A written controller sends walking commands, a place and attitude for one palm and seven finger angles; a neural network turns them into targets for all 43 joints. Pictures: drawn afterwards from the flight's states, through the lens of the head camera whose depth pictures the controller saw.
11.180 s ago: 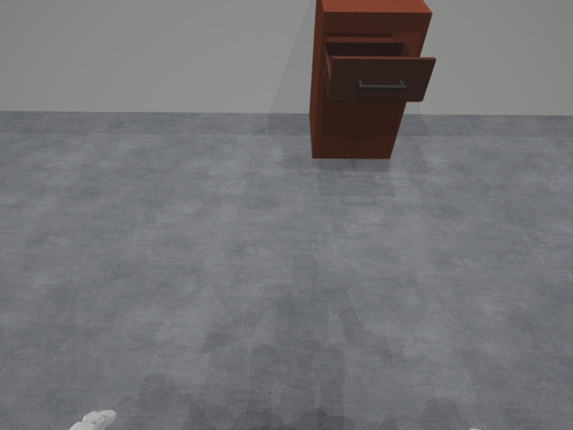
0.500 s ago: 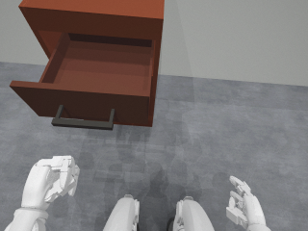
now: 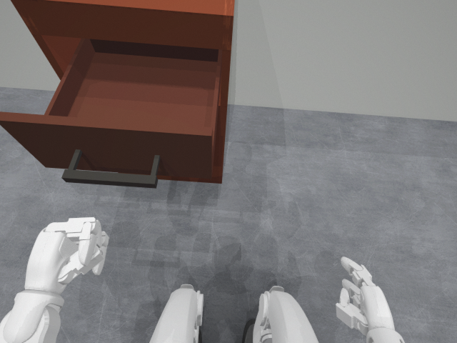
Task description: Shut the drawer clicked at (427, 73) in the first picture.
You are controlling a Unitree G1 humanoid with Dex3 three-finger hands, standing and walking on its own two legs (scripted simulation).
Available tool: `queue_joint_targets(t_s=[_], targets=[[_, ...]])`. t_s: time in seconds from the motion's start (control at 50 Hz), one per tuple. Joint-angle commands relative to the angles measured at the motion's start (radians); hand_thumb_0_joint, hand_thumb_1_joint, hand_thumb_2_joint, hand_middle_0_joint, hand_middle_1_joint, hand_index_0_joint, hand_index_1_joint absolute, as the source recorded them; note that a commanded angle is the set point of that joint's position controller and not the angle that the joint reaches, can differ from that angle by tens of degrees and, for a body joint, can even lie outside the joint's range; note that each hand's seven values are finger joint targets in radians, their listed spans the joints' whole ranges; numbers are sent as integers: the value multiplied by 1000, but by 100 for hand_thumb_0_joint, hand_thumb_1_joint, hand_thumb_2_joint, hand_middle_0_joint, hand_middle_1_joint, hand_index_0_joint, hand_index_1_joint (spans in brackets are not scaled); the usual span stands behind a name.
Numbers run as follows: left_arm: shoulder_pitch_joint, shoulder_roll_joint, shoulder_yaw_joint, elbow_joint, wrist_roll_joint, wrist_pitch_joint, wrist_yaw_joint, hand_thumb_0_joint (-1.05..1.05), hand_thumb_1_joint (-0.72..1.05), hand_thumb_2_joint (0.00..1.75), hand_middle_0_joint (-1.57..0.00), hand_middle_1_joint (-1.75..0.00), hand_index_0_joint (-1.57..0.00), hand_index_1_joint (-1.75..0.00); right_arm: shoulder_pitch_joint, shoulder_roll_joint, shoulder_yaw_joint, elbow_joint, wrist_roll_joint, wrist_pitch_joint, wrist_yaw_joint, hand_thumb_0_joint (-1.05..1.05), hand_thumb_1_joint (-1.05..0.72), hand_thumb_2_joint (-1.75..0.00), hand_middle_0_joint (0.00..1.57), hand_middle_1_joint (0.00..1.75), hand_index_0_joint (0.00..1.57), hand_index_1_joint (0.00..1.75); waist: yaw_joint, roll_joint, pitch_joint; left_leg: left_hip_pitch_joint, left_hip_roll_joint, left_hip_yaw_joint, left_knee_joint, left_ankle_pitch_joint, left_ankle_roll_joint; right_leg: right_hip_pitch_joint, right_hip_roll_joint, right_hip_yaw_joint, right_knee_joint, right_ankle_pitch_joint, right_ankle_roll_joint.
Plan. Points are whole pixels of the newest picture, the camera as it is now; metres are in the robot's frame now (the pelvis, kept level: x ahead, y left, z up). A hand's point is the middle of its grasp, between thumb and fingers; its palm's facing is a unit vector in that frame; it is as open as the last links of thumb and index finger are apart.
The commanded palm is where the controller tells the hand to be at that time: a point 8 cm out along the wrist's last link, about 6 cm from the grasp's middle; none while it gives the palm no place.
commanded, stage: bring the fist close to the handle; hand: left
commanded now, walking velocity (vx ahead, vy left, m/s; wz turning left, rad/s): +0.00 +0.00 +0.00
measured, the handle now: (114, 168) +0.43 +0.26 -0.05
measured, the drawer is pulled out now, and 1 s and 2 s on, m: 0.23 0.23 0.20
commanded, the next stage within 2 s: push the drawer shut in 1.16 s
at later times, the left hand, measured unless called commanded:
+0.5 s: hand (118, 229) +0.30 +0.22 -0.03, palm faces -0.03 -1.00 -0.05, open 3.3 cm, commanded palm +0.29 +0.27 -0.03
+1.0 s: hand (124, 219) +0.33 +0.22 -0.06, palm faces -0.04 -1.00 -0.05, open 3.3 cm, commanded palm +0.31 +0.27 -0.05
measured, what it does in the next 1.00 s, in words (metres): lowers itself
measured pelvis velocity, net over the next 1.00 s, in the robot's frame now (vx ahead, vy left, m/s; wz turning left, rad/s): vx -0.02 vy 0.01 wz -0.03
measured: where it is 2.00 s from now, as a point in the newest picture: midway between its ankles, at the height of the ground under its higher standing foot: outside the picture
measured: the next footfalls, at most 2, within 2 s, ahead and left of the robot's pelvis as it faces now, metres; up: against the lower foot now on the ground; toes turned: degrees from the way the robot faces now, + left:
none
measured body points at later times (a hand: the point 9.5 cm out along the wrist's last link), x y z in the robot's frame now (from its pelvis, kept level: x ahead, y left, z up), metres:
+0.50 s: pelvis -0.01 +0.00 -0.04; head +0.13 +0.02 +0.39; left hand +0.30 +0.27 -0.02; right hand +0.17 -0.25 -0.14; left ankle +0.02 +0.10 -0.60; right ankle +0.05 -0.10 -0.60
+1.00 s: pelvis -0.02 +0.01 -0.06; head +0.15 +0.03 +0.36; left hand +0.32 +0.28 -0.06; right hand +0.15 -0.24 -0.17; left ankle +0.02 +0.10 -0.60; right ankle +0.05 -0.10 -0.60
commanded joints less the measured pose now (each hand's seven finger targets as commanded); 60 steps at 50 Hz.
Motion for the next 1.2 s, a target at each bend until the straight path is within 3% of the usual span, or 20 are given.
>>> queue_joint_targets(t_s=[0.0, 0.02, 0.1, 0.26, 0.38, 0.46, 0.48, 0.54, 0.62, 0.7, 0.78, 0.82, 0.88, 0.9, 0.96, 1.0, 1.04, 1.1, 1.18], targets=[[-58, 154, 98, -167, -31, -77, -19, 0, 90, 90, -140, -160, -140, -160, 10, -153, -69, -118, 7, -53, -3, 0, -90, -90, 20, 30, 20, 30, -5, 61, -341, 120, -29, -41, -167, 332, 5, 292, 31, 138, -154, 196, 24], [-78, 151, 94, -166, -28, -77, -18, 0, 90, 90, -140, -160, -140, -160, 8, -154, -67, -115, 7, -53, 0, 0, -90, -90, 20, 30, 20, 30, -4, 80, -340, 121, -30, -40, -166, 330, 4, 279, 30, 137, -150, 194, 24], [-161, 147, 80, -119, -21, -69, -8, 0, 90, 90, -140, -160, -140, -160, 12, -166, -66, -109, 5, -51, 0, 0, -90, -90, 20, 30, 20, 30, -24, 45, -323, 76, -28, -47, -143, 287, 9, 226, 32, 134, -132, 146, 26], [-232, 185, 119, -84, -10, -64, 10, 0, 90, 90, -140, -160, -140, -160, 16, -178, -66, -104, 2, -39, 7, 0, -90, -90, 20, 30, 20, 30, -4, 53, -424, 57, -29, -46, -114, 308, 7, 217, 28, 133, -79, 179, 25], [-321, 185, 110, -43, -4, -62, 13, 0, 90, 90, -140, -160, -140, -160, 16, -184, -64, -96, 1, -21, 12, 0, -90, -90, 20, 30, 20, 30, -20, 51, -419, 13, -27, -48, -84, 272, 8, 166, 29, 135, -54, 147, 27], [-333, 186, 116, 0, 0, -68, 13, 0, 90, 90, -140, -160, -140, -160, 22, -186, -63, -96, 0, -9, 14, 0, -90, -90, 20, 30, 20, 30, -16, 49, -431, -6, -29, -48, -67, 270, 7, 148, 32, 135, -33, 147, 23], [-364, 182, 107, 10, 5, -70, 15, 0, 90, 90, -140, -160, -140, -160, 22, -189, -64, -92, 1, -6, 13, 0, -90, -90, 20, 30, 20, 30, -27, 35, -424, -9, -26, -52, -63, 261, 8, 124, 34, 128, -26, 140, 25], [-437, 206, 122, 32, 8, -78, 11, 0, 90, 90, -140, -160, -140, -160, 25, -195, -63, -85, -2, 0, 10, 0, -90, -90, 20, 30, 20, 30, -27, 58, -434, -16, -27, -56, -47, 240, 5, 86, 34, 126, -7, 119, 22], [-492, 196, 100, 41, 18, -84, 9, 0, 90, 90, -140, -160, -140, -160, 28, -203, -62, -85, -4, 9, 11, 0, -90, -90, 20, 30, 20, 30, -30, 93, -470, 14, -25, -64, -34, 264, 0, 34, 36, 112, 24, 136, 19], [-538, 207, 107, 86, 22, -76, 17, 0, 90, 90, -140, -160, -140, -160, 35, -209, -60, -77, -6, 21, 13, 0, -90, -90, 20, 30, 20, 30, -39, 85, -479, -4, -26, -72, -9, 268, -1, 2, 37, 106, 50, 141, 17], [-513, 238, 148, 75, 21, -74, 21, 0, 90, 90, -140, -160, -140, -160, 31, -206, -61, -94, -4, 41, 18, 0, -90, -90, 20, 30, 20, 30, -11, 75, -537, -17, -27, -62, -2, 293, 0, 59, 34, 121, 55, 165, 19], [-497, 256, 159, 30, 17, -70, 17, 0, 90, 90, -140, -160, -140, -160, 31, -207, -61, -101, -3, 49, 21, 0, -90, -90, 20, 30, 20, 30, 0, 114, -572, 26, -24, -66, -9, 346, -6, 63, 36, 113, 65, 205, 16], [-457, 214, 123, 8, 15, -53, 25, 0, 90, 90, -140, -160, -140, -160, 26, -205, -62, -106, 2, 59, 27, 0, -90, -90, 20, 30, 20, 30, -12, 109, -541, 40, -22, -76, -26, 336, -9, 37, 36, 103, 57, 186, 19], [-473, 199, 106, 15, 13, -51, 27, 0, 90, 90, -140, -160, -140, -160, 26, -206, -60, -102, 2, 59, 26, 0, -90, -90, 20, 30, 20, 30, -32, 95, -524, 36, -20, -84, -21, 325, -6, 12, 39, 98, 58, 178, 19], [-470, 191, 99, -2, 19, -52, 40, 0, 90, 90, -140, -160, -140, -160, 30, -207, -63, -96, 1, 60, 25, 0, -90, -90, 20, 30, 20, 30, -31, 94, -514, 35, -20, -85, -24, 308, -8, 8, 36, 97, 56, 166, 21], [-486, 189, 98, 28, 21, -53, 47, 0, 90, 90, -140, -160, -140, -160, 34, -207, -61, -88, 1, 61, 21, 0, -90, -90, 20, 30, 20, 30, -45, 58, -481, 6, -21, -86, -19, 280, -4, 0, 39, 95, 53, 151, 21], [-481, 189, 95, -3, 26, -65, 49, 0, 90, 90, -140, -160, -140, -160, 30, -204, -63, -90, -1, 60, 22, 0, -90, -90, 20, 30, 20, 30, -29, 88, -515, 19, -24, -79, -17, 291, -7, 16, 35, 103, 55, 157, 20], [-448, 199, 104, 37, 27, -66, 46, 0, 90, 90, -140, -160, -140, -160, 31, -203, -61, -89, -1, 64, 20, 0, -90, -90, 20, 30, 20, 30, -29, 58, -480, -4, -25, -78, -17, 293, -5, 23, 39, 102, 52, 163, 17], [-499, 204, 110, 54, 27, -70, 45, 0, 90, 90, -140, -160, -140, -160, 23, -201, -60, -85, 1, 68, 15, 0, -90, -90, 20, 30, 20, 30, -34, 53, -465, -34, -28, -69, -11, 241, -1, 28, 37, 115, 37, 125, 21]])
